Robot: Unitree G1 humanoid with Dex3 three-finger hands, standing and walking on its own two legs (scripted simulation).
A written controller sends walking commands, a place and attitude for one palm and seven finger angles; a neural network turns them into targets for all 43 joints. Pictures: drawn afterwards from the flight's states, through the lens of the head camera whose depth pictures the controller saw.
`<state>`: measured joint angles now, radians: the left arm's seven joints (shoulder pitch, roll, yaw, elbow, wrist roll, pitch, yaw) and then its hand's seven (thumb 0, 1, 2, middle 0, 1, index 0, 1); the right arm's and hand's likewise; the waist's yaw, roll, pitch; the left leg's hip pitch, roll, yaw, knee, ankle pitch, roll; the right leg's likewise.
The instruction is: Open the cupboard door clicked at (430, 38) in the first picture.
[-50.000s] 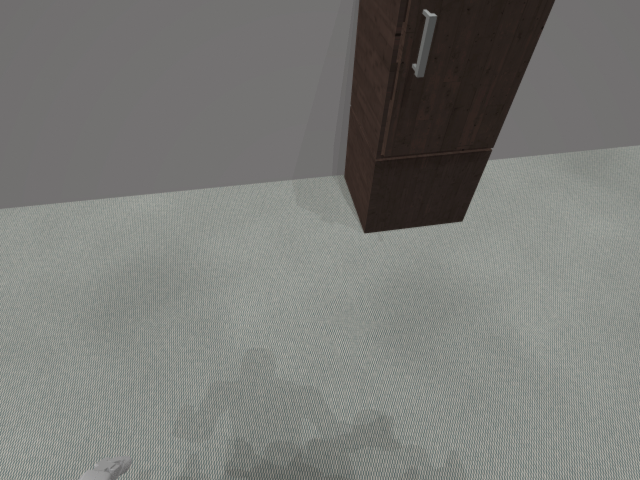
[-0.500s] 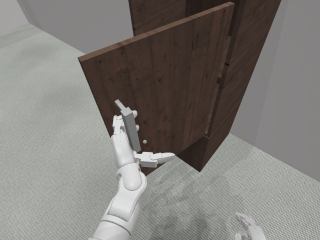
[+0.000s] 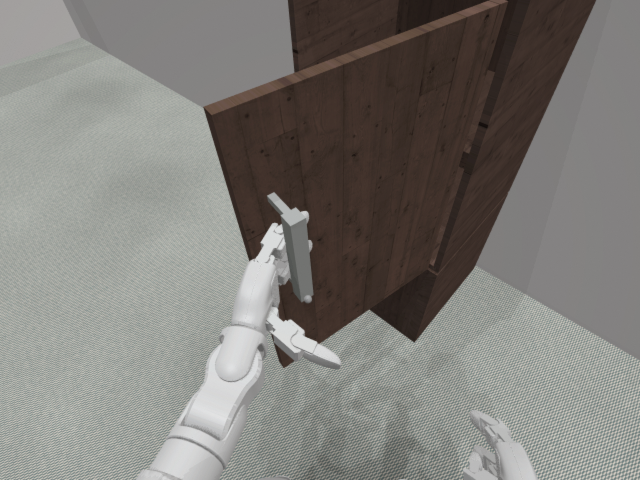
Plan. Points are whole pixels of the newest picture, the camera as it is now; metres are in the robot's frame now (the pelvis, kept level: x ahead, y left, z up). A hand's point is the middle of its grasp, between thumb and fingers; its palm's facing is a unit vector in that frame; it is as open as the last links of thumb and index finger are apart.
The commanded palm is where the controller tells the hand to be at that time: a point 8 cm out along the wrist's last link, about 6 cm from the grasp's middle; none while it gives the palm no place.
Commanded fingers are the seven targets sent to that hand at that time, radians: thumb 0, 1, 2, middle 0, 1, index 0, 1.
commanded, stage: slide the hand sideways off the handle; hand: left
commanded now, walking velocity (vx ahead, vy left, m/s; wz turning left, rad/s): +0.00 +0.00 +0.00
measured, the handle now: (290, 250) +0.38 +0.07 +0.08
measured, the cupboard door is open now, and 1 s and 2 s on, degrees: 78 79 79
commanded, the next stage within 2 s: draw the hand back to the body in 0.98 s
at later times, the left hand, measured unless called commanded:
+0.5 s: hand (286, 322) +0.28 +0.06 +0.07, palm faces -0.06 -1.00 -0.01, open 16.2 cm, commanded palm +0.25 +0.12 +0.07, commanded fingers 0.00 -0.50 0.30 -0.15 -0.30 -0.15 -0.30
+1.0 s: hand (234, 360) +0.23 +0.12 +0.07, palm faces -0.02 -1.00 -0.05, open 16.3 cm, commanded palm +0.21 +0.17 +0.07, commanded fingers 0.00 -0.50 0.30 -0.15 -0.30 -0.15 -0.30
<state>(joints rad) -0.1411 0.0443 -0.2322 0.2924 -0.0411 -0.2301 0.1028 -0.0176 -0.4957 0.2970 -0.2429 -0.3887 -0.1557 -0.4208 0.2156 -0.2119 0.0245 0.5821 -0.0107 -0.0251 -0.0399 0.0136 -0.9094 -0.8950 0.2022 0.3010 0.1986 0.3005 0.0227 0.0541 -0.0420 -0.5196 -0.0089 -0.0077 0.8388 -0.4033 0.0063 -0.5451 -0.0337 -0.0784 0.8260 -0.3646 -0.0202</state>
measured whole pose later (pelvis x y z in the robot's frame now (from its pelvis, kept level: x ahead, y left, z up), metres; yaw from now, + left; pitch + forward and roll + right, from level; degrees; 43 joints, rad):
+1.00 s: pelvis +0.02 -0.02 -0.01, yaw +0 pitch +7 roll +0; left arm 0.43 0.14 -0.02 -0.18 -0.15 -0.26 -0.12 -0.02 -0.50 0.30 -0.15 -0.30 -0.15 -0.31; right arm 0.23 -0.24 0.02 0.51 0.01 -0.14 -0.05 0.02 -0.91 -0.90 0.20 0.30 0.20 0.30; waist 0.03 0.05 -0.06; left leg -0.54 0.01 -0.02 0.88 -0.46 -0.02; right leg -0.57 -0.01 -0.09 0.88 -0.42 -0.04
